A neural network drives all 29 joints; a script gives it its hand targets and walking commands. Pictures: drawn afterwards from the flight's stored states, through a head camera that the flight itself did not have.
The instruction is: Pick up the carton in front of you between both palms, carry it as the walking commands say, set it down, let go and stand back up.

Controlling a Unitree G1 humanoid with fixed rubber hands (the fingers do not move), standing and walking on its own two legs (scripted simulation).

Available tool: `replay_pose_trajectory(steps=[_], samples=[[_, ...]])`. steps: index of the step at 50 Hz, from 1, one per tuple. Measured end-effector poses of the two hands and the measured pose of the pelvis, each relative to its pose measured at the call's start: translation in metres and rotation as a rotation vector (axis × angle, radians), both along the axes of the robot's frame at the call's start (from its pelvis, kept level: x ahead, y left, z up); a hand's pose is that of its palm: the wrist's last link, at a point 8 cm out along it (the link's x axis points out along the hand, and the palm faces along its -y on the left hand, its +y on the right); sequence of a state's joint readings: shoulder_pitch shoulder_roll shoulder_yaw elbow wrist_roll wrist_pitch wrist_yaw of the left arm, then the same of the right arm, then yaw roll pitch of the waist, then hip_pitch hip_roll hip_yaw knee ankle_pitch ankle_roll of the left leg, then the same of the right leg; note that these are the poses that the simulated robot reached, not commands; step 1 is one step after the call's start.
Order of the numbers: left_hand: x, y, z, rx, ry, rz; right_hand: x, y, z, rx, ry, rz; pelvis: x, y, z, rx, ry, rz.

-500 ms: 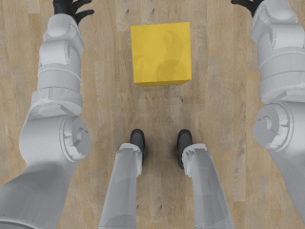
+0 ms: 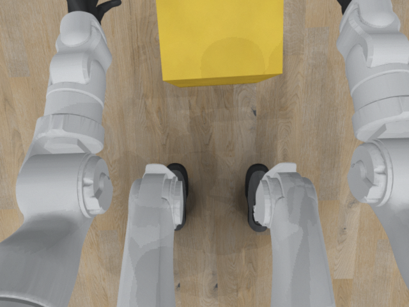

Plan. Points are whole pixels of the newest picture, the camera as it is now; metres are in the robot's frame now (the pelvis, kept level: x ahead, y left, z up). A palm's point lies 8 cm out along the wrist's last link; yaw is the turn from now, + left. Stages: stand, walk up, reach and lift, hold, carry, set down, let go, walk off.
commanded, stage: reach and lift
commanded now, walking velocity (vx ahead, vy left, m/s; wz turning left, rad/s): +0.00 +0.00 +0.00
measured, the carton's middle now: (217, 34) +0.55 -0.01 -0.34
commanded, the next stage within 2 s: none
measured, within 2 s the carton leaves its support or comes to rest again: leaves its support in 1.28 s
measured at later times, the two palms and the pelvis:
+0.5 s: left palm (124, 30) +0.55 +0.18 -0.28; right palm (314, 17) +0.56 -0.19 -0.28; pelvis -0.02 +0.00 -0.10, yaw +0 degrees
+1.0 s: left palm (137, 28) +0.55 +0.15 -0.27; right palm (301, 16) +0.56 -0.16 -0.27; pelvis -0.03 +0.00 -0.10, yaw +0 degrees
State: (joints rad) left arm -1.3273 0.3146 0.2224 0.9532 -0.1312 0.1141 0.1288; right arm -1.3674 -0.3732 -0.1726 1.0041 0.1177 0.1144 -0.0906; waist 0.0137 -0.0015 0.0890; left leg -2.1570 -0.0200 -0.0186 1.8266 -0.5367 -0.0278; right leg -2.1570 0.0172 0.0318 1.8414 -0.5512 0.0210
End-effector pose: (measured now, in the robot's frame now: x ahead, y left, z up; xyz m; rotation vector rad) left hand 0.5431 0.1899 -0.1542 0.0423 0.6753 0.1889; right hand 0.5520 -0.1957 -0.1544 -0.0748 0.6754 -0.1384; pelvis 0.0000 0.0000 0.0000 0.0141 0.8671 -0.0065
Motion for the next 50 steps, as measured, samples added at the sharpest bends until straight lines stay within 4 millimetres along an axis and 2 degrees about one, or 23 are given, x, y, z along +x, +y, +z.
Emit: replay_pose_trajectory(steps=[4,9,17,21,24,29,40,44,50], samples=[[0.0,-0.004,-0.026,-0.003,0.006,-0.002,-0.001,0.0,-0.027,0.009,0.004,-0.007,-0.012,0.0,-0.031,0.0,-0.061,-0.002],[0.0,-0.008,-0.056,-0.011,0.032,-0.006,0.0,0.005,-0.057,0.021,0.026,-0.003,-0.023,-0.001,-0.059,0.001,-0.128,-0.004],[0.0,-0.011,-0.11,-0.014,0.067,-0.022,-0.001,0.009,-0.11,0.025,0.061,0.012,-0.026,-0.002,-0.087,0.003,-0.199,-0.006],[0.002,-0.011,-0.126,-0.015,0.061,-0.025,0.0,0.008,-0.127,0.02,0.057,0.012,-0.022,-0.002,-0.095,0.003,-0.245,-0.004],[0.006,-0.012,-0.128,-0.015,0.05,-0.026,0.006,0.009,-0.128,0.02,0.044,0.018,-0.018,-0.002,-0.099,0.003,-0.256,-0.004],[0.015,-0.015,-0.12,-0.019,0.03,-0.029,0.017,0.015,-0.12,0.026,0.022,0.032,-0.014,-0.002,-0.103,0.005,-0.249,-0.002],[0.006,-0.025,-0.116,-0.031,0.044,-0.045,0.006,0.023,-0.117,0.033,0.038,0.047,-0.018,-0.002,-0.098,0.004,-0.229,-0.003],[0.006,-0.041,-0.117,-0.056,0.039,-0.078,0.006,0.037,-0.117,0.052,0.035,0.078,-0.022,-0.002,-0.096,0.004,-0.246,-0.005],[0.007,-0.042,-0.117,-0.051,0.041,-0.056,0.008,0.037,-0.116,0.037,0.045,0.069,-0.025,-0.002,-0.097,0.004,-0.28,-0.007]])
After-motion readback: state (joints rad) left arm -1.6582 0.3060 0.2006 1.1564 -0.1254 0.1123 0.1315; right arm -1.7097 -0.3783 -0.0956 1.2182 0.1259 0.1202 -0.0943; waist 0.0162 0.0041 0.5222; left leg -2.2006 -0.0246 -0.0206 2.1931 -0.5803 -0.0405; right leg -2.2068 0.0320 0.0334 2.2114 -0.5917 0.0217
